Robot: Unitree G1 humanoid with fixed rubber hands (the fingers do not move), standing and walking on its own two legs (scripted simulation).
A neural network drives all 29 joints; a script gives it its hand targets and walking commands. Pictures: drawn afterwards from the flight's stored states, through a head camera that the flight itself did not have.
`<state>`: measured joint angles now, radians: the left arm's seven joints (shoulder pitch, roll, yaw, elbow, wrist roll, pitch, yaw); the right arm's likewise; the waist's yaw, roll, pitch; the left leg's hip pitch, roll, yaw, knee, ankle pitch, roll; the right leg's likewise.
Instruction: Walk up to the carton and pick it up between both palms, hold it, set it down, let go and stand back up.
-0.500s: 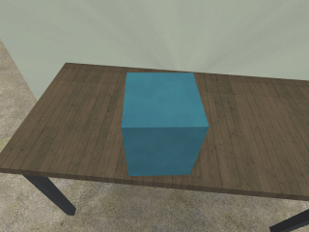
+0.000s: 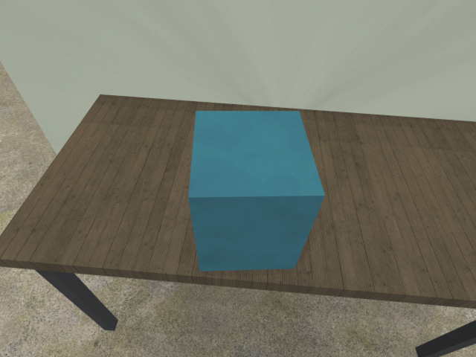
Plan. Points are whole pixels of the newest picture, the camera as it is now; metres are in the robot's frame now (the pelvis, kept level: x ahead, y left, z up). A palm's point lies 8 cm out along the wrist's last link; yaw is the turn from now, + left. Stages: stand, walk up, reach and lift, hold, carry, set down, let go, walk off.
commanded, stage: stand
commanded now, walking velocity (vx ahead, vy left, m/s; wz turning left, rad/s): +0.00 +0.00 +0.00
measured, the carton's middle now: (247, 193) +0.42 -0.01 +0.02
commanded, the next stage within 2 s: none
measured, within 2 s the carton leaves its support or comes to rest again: neither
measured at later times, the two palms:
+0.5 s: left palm out of the picture -0.01 +0.23 -0.14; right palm out of the picture +0.00 -0.23 -0.14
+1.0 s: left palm out of the picture -0.01 +0.22 -0.14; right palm out of the picture -0.01 -0.23 -0.14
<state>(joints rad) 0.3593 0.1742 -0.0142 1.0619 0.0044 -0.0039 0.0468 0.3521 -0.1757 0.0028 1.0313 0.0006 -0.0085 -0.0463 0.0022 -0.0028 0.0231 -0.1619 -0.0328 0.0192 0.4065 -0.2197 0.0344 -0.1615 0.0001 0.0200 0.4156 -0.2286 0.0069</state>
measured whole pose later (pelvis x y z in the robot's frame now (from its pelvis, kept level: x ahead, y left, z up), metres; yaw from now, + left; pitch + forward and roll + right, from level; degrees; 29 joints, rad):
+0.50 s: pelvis +0.01 +0.00 +0.00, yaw +0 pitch -1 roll +0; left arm 0.34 0.17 -0.02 1.07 0.00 -0.01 0.05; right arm 0.34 -0.17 0.01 1.03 0.00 -0.01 -0.05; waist 0.00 -0.01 0.03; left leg -0.15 -0.03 0.02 0.39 -0.22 0.03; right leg -0.15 0.00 0.02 0.40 -0.23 0.01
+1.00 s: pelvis +0.01 +0.00 +0.00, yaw +0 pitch -1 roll +0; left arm 0.33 0.17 -0.03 1.09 0.00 -0.01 0.05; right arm 0.33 -0.16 0.02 1.07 0.01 -0.01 -0.05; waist 0.00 -0.01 0.02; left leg -0.15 -0.03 0.02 0.39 -0.22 0.03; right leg -0.16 0.00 0.02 0.41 -0.23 0.01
